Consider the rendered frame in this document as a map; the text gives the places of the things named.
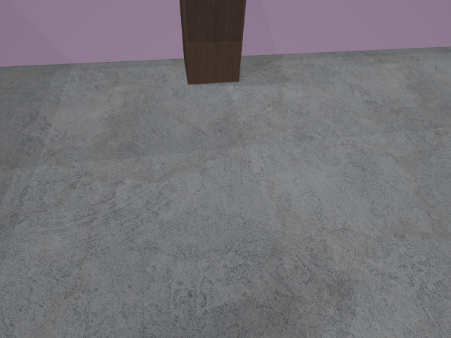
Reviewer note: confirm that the cupboard door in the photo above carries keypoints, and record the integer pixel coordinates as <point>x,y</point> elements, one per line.
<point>214,20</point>

